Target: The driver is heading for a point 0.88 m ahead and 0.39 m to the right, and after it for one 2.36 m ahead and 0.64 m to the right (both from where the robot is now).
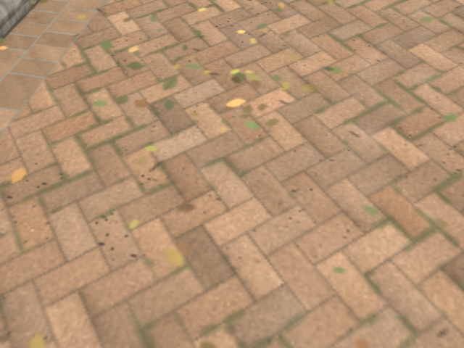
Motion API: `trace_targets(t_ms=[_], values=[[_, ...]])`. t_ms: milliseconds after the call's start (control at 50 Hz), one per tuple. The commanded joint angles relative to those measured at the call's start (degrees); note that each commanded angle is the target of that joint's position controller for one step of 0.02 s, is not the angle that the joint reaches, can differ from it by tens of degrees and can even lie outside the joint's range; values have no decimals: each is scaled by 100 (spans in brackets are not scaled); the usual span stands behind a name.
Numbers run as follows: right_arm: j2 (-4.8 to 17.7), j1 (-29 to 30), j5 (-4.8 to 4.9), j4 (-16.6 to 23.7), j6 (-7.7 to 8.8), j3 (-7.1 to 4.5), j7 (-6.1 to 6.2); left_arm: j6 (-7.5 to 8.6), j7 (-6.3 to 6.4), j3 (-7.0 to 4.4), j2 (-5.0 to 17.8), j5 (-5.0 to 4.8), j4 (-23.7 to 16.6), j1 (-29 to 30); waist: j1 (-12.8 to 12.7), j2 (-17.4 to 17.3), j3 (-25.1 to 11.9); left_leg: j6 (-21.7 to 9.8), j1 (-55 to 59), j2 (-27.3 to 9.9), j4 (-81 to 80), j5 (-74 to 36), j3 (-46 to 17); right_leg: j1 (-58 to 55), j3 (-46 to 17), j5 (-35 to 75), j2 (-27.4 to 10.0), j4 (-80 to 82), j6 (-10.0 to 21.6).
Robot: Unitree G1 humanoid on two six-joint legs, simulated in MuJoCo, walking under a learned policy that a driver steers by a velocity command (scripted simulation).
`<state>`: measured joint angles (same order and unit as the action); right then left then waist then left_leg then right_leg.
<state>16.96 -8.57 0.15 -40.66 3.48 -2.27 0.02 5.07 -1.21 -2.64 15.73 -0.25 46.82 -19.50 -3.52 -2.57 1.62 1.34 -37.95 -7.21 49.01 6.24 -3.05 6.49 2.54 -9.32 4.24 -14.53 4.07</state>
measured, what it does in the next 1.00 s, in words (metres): walks ahead, turning right: left foot, then right foot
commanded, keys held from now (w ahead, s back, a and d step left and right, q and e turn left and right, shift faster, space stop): w+e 1.00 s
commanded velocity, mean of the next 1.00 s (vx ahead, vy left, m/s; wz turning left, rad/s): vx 0.50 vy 0.00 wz -0.48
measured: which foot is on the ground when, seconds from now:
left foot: up 0.00-0.18, down 0.20-0.74, up 0.76-1.00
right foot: down 0.00-0.20, up 0.22-0.70, down 0.72-1.00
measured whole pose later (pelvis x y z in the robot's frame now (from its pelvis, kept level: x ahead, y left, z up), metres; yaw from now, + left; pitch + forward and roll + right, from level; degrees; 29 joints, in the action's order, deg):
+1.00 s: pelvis +0.50 -0.10 +0.00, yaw -32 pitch +1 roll +1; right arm 18.0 -4.5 -0.8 -41.2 5.1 -3.5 0.1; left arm 2.7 -0.2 -3.6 15.7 -0.7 39.9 -19.1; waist -2.9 -2.0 3.0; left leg 3.4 -37.7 -5.8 50.4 7.6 -5.0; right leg 10.6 -5.0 -10.1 6.0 -20.0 5.9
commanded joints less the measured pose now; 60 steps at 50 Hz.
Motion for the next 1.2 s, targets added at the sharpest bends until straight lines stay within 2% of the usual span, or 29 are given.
trace_targets(t_ms=[20,80,120,160,180,200,220,240,260,280,300,340,440,540,620,680,700,720,740,760,780,800,820,840,860,940,1040,1140,1200], values=[[190,406,-2,408,118,-22,-42,48,69,-234,991,-72,-325,162,53,469,127,70,448,148,-1071,-954,106,407,-834,1010,-1336,709,860],[254,892,54,548,198,-41,-129,-47,97,-269,1094,-120,-185,-173,-115,525,184,79,586,332,-1661,-1072,95,98,-1060,802,-1496,452,820],[384,966,67,600,250,-92,-179,-110,133,-290,1116,-140,-141,-222,-40,615,155,-11,707,388,-1989,-813,-23,-198,-1315,701,-1648,159,718],[539,694,72,533,297,-161,-190,-169,166,-321,1162,-124,-125,-167,175,754,33,-137,1183,463,-2160,-405,16,-328,-1515,862,-1734,-215,596],[652,236,65,405,315,-236,-168,-192,172,-302,1112,-114,-134,-91,456,749,-190,-261,1878,546,-2361,-301,134,-226,-1434,1279,-1576,-699,475],[925,-515,16,230,330,-365,-115,-187,164,-215,873,-56,-163,-118,796,618,-764,-471,3108,334,-2282,-336,20,170,-1207,1352,-1216,-1733,285],[1349,-1480,-68,151,300,-470,-49,-179,166,-56,425,109,-364,-141,1117,-245,-1771,-809,4721,-851,-2093,-302,-1181,1207,-817,-199,-703,-3608,20],[1578,-1545,-115,56,230,-512,-95,-83,155,23,108,-109,-514,-861,689,-1921,-2242,-1567,5907,-1769,-2891,1158,-3644,3101,-712,-2560,-113,-5176,-217],[939,-1335,-57,138,225,-366,-112,-75,170,-129,779,-238,-382,-580,869,-1028,-1658,-1413,5471,-1591,-3177,1930,-3513,3635,-1130,-2313,-457,-5804,-246],[660,-1062,-19,144,225,-281,-96,-88,166,-213,990,-258,-489,-97,873,-626,-1006,-1211,4842,-1416,-3224,1735,-2575,3793,-1036,-1770,-660,-5857,-231],[546,-742,-42,137,230,-237,-105,-116,181,-212,896,-209,-510,83,709,-270,-696,-1126,4215,-1179,-3351,1091,-1979,3578,-947,-1325,-873,-5732,-279],[378,-390,-90,70,262,-206,-91,-214,146,-239,721,-161,-559,126,455,-443,-310,-1073,3422,-875,-3688,326,-1093,3173,-949,-814,-1138,-5343,-347],[581,-371,-77,-170,353,-324,-26,-393,115,-188,413,-115,-821,490,384,-147,12,-1249,3171,-869,-4115,-701,-16,3379,-859,-140,-1236,-4569,-516],[835,-525,-35,-318,249,-402,42,-328,-66,-106,270,-104,-1103,1284,659,-12,217,-1108,3414,-773,-4171,-914,877,3174,-430,970,-1129,-3005,-422],[1016,-769,95,-476,117,-478,44,-349,-176,-117,344,-108,-1398,1792,760,-16,382,-959,4033,-969,-3933,-1213,1177,3182,-159,647,-1023,-2383,-183],[1254,-682,192,-474,2,-555,66,-404,-198,-263,610,-79,-1453,1447,395,-226,-5,-778,4326,-973,-2854,-3543,1454,2335,276,-171,-549,-2252,159],[1281,-595,228,-453,-47,-560,70,-427,-177,-392,806,-92,-1299,779,-19,-192,-375,-670,4176,-840,-1889,-4166,1607,1447,437,-166,-267,-2046,332],[1126,-620,202,-427,-54,-493,85,-466,-96,-598,1160,-111,-1009,-225,-503,-10,-893,-453,3426,-592,-522,-3769,1730,-108,338,120,-51,-1788,554],[538,-857,-63,-231,-12,-305,79,-513,30,-752,1761,-157,-891,-701,-385,1237,-1252,-116,1407,-56,1519,-149,1736,-1812,-1724,33,-1250,-1586,1098],[236,-988,-73,42,184,-145,31,-383,-24,-700,1988,-126,-1165,-417,13,1811,-2155,55,-200,981,2948,2961,405,-2815,-4996,-1321,-2314,-502,2109],[815,-291,152,132,333,-274,-34,-270,-92,-535,1421,-109,-1187,-352,-348,937,-1844,-55,-825,660,3151,2571,-258,-2640,-4706,-1469,-2292,-72,1782],[836,-55,243,230,423,-265,-60,-192,-97,-463,1212,-81,-1137,-185,-221,838,-1116,-195,-972,445,2813,2038,-163,-1938,-3895,-1130,-2107,-81,1566],[765,-88,122,142,457,-257,-6,-163,-87,-415,1064,-85,-1161,193,63,357,-721,-206,-646,193,2305,1599,-173,-1120,-3252,-510,-1834,-122,1353],[820,-163,-12,80,429,-299,28,-154,-63,-356,882,-55,-1223,498,270,411,-536,-169,-244,42,1845,1312,-199,-514,-2784,125,-1626,-82,1242],[829,-261,-40,54,362,-317,14,-153,-33,-324,825,4,-1309,649,409,552,-491,-126,89,-18,1681,1114,-220,-126,-2583,474,-1499,36,1224],[561,-9,-119,136,187,-257,26,-113,108,-370,989,-33,-1206,451,405,462,-324,211,189,139,688,422,-47,444,-2000,1358,-1250,206,1258],[338,1014,-47,394,236,-145,-56,-186,224,-390,1056,-88,-1001,53,14,694,-76,306,538,517,-1307,-1062,-34,644,-1796,587,-947,119,883],[551,1325,25,543,360,-206,-185,-266,259,-396,1004,-129,-812,-228,-52,799,-44,109,844,689,-2072,-835,-220,109,-2460,346,-1196,-477,775],[742,601,32,379,437,-331,-161,-328,267,-389,934,-112,-836,-52,363,1034,-248,-185,1824,766,-2386,-294,-61,22,-2699,866,-1124,-1134,581]])
Velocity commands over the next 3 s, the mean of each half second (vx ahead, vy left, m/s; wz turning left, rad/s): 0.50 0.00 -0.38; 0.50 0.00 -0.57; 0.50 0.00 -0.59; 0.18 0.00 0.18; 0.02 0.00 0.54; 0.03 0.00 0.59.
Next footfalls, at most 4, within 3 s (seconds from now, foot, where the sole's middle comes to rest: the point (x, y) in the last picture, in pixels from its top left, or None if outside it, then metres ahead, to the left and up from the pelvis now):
0.20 left None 0.29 0.16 -0.78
0.72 right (320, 346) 0.50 -0.17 -0.78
1.22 left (306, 238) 0.85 -0.14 -0.78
1.68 right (419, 250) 0.82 -0.50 -0.78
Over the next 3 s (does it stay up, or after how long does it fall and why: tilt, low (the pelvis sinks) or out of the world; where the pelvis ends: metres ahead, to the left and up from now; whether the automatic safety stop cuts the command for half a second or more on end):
stays up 0.87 -0.33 -0.01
